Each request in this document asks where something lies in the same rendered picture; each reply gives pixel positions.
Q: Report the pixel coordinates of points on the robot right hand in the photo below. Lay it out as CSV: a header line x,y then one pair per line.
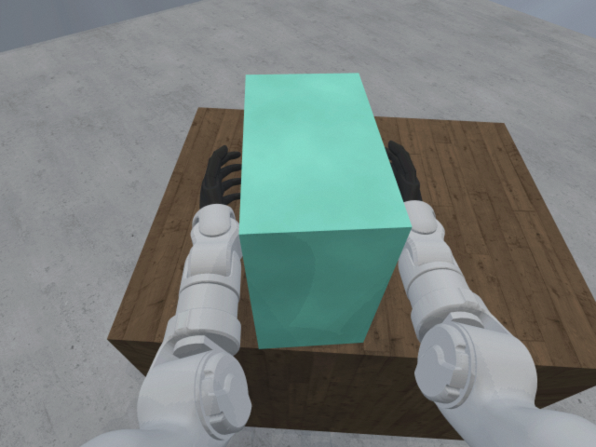
x,y
404,172

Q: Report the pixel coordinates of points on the robot left forearm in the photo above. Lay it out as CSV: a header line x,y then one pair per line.
x,y
206,314

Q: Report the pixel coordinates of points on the right robot upper arm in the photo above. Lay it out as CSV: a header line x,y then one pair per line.
x,y
484,383

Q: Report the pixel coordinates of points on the pedestal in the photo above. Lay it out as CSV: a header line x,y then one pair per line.
x,y
501,235

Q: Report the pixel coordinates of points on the left robot upper arm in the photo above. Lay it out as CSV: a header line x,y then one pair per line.
x,y
197,401

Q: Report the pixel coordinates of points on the carton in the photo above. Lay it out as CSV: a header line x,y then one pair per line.
x,y
322,222

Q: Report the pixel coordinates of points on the robot right forearm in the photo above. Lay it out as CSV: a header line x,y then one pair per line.
x,y
433,281

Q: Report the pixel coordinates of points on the robot left hand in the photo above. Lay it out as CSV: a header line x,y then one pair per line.
x,y
212,187

